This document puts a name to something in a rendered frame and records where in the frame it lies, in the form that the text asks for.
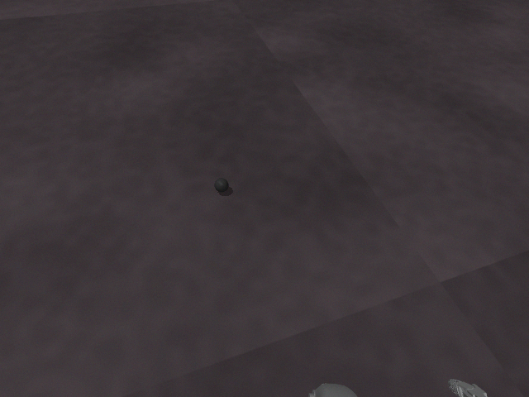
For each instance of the ball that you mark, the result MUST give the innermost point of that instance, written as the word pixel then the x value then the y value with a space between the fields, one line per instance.
pixel 221 185

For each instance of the right robot hand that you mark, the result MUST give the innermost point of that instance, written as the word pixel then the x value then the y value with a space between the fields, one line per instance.
pixel 463 389

